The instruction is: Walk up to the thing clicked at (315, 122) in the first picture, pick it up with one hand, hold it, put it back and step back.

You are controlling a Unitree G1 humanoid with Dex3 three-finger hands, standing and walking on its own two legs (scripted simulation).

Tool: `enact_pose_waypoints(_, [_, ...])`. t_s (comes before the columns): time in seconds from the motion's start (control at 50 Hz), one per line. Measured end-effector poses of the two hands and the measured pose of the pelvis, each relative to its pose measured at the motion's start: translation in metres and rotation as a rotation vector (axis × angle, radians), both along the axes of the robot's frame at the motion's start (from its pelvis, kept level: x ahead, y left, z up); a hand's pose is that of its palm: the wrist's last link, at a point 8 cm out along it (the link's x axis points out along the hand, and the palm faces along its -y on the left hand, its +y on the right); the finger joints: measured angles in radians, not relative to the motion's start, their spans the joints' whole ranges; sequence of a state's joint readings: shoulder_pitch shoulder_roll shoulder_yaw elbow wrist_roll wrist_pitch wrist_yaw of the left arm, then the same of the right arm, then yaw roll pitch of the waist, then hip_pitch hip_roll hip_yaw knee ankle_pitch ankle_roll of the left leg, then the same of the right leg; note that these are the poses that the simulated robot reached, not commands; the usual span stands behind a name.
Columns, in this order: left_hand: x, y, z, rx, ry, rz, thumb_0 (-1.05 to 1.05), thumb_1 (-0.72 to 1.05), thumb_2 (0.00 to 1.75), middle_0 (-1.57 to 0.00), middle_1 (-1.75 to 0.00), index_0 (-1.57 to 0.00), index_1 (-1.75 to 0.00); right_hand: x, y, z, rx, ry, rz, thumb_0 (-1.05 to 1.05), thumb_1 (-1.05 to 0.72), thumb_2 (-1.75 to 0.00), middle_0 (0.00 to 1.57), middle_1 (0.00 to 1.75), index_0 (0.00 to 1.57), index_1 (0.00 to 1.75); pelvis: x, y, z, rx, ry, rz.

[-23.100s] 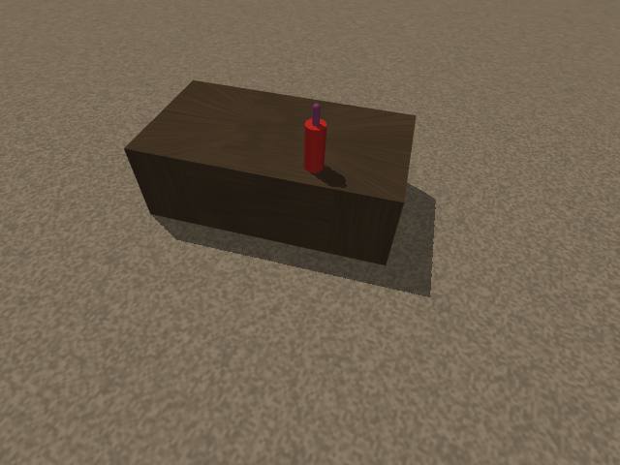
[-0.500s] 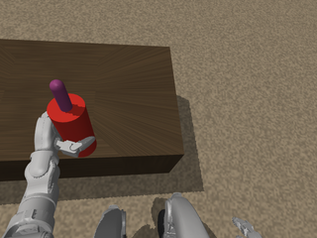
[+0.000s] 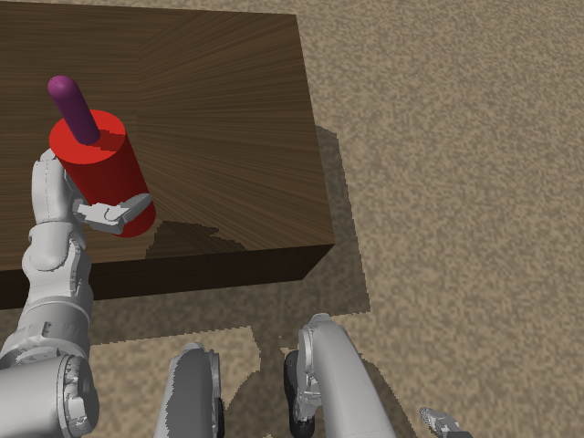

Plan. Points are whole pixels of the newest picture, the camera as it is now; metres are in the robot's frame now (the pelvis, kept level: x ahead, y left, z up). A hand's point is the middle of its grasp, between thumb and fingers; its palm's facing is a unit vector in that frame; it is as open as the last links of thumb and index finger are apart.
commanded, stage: crouch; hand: left
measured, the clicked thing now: (103, 165) +0.47 +0.18 +0.00
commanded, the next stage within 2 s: lower in 0.54 s
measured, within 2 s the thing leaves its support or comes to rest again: neither
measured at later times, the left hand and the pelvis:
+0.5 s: hand (121, 173) +0.49 +0.18 -0.06, palm faces +0.07 -1.00 -0.01, open 10.3 cm; pelvis -0.01 +0.00 -0.04, yaw +0 degrees
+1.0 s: hand (129, 184) +0.50 +0.18 -0.11, palm faces +0.04 -1.00 -0.02, open 10.3 cm; pelvis -0.02 +0.00 -0.08, yaw +0 degrees
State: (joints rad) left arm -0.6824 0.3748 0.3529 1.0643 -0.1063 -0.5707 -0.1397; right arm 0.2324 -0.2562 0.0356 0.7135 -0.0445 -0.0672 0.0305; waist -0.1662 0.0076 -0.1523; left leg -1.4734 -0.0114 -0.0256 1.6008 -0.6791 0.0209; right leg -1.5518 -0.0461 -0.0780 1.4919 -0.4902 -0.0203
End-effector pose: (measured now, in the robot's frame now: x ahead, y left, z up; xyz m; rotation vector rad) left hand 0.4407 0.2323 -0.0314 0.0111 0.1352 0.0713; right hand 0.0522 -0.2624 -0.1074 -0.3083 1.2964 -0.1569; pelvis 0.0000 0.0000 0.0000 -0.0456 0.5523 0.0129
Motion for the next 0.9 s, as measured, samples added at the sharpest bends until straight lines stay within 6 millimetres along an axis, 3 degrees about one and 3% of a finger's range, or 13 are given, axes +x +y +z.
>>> enact_pose_waypoints(0.1, [-0.001, 0.005, -0.008, -0.001, -0.008, 0.015, -0.01, -0.38, 1.04, -0.69, -0.95, -0.70, -0.96, 0.000, 0.000, -0.007, -0.007, 0.008, 0.007, 0.01, -0.92, -0.91, 0.21, 0.30, 0.20, 0.30, 0.000, -0.001, -0.008, -0.003, 0.013, 0.003])
enact_pose_waypoints(0.32, [0.021, 0.001, 0.001, 0.001, -0.042, 0.015, -0.01, -0.39, 1.06, -0.69, -0.96, -0.70, -0.96, -0.002, 0.003, -0.020, -0.002, -0.012, 0.010, 0.00, -0.92, -0.91, 0.21, 0.30, 0.20, 0.30, -0.008, 0.000, -0.020, -0.012, 0.020, 0.010])
enact_pose_waypoints(0.44, [0.029, -0.005, -0.014, -0.001, -0.020, -0.001, -0.01, -0.40, 1.07, -0.69, -0.96, -0.70, -0.97, -0.015, 0.002, -0.032, 0.003, 0.008, 0.000, 0.00, -0.91, -0.91, 0.21, 0.30, 0.20, 0.30, -0.013, 0.002, -0.032, -0.010, 0.036, 0.007])
enact_pose_waypoints(0.62, [0.023, -0.001, -0.038, 0.003, -0.009, 0.010, -0.01, -0.40, 1.07, -0.69, -0.97, -0.70, -0.97, -0.036, 0.003, -0.044, 0.003, 0.060, -0.017, 0.00, -0.92, -0.91, 0.21, 0.30, 0.21, 0.30, -0.017, 0.000, -0.046, -0.005, 0.051, 0.005])
enact_pose_waypoints(0.78, [0.028, 0.003, -0.037, 0.000, -0.021, 0.012, -0.01, -0.40, 1.07, -0.69, -0.97, -0.70, -0.97, -0.040, 0.002, -0.047, -0.013, 0.064, -0.025, 0.00, -0.92, -0.91, 0.21, 0.30, 0.21, 0.30, -0.019, 0.000, -0.050, -0.010, 0.055, 0.008])
enact_pose_waypoints(0.9, [0.038, 0.001, -0.052, -0.001, -0.017, -0.009, -0.01, -0.40, 1.07, -0.69, -0.97, -0.70, -0.97, -0.040, -0.001, -0.055, -0.027, 0.068, -0.007, 0.00, -0.92, -0.91, 0.21, 0.30, 0.21, 0.30, -0.020, 0.001, -0.062, -0.015, 0.074, 0.008])
